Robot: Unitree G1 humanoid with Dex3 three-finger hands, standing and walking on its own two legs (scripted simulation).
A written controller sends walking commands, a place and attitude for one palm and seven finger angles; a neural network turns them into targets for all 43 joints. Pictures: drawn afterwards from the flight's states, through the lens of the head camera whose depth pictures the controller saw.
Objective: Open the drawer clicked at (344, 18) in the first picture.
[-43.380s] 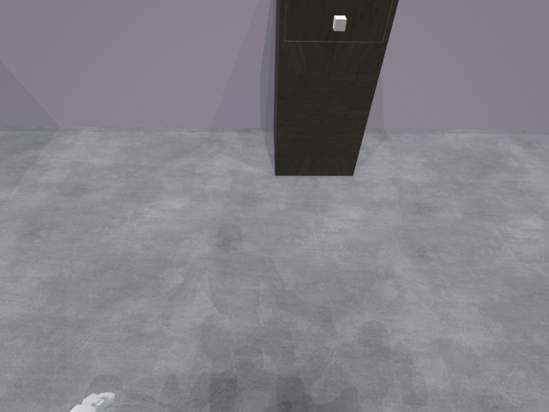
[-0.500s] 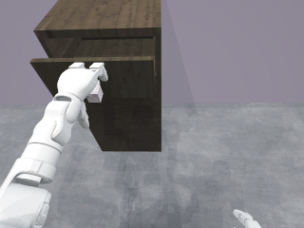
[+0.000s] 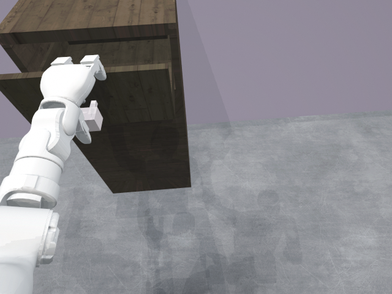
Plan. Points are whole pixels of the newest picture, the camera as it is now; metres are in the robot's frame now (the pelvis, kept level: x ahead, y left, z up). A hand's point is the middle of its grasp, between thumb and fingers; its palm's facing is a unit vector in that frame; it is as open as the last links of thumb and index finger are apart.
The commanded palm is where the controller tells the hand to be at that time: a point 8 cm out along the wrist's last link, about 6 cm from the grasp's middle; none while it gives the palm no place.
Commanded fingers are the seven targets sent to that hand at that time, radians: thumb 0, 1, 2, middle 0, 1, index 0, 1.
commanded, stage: move the hooked fingers above the handle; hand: left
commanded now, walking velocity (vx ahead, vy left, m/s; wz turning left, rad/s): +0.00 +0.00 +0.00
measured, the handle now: (91, 113) +0.51 +0.25 +0.05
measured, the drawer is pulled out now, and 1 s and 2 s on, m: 0.13 0.13 0.13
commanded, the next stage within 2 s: none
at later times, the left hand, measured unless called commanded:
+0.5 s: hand (63, 96) +0.47 +0.26 +0.14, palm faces +0.16 +0.01 -0.99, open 13.8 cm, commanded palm +0.43 +0.28 +0.18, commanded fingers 0.00 -0.50 0.30 -0.30 -1.20 -0.30 -1.20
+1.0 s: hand (48, 100) +0.47 +0.30 +0.13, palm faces +0.07 +0.04 -1.00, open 13.9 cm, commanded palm +0.43 +0.27 +0.17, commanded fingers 0.00 -0.50 0.30 -0.30 -1.20 -0.30 -1.20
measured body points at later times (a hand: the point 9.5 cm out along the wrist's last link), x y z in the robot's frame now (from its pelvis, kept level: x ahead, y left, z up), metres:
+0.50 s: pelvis -0.01 +0.01 +0.00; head +0.05 +0.00 +0.44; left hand +0.46 +0.26 +0.19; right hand +0.10 -0.26 -0.13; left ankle -0.02 +0.12 -0.73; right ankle -0.02 -0.11 -0.73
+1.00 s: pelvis -0.01 +0.02 +0.00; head +0.06 +0.01 +0.44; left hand +0.46 +0.29 +0.19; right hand +0.07 -0.24 -0.14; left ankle -0.02 +0.12 -0.73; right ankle -0.02 -0.11 -0.73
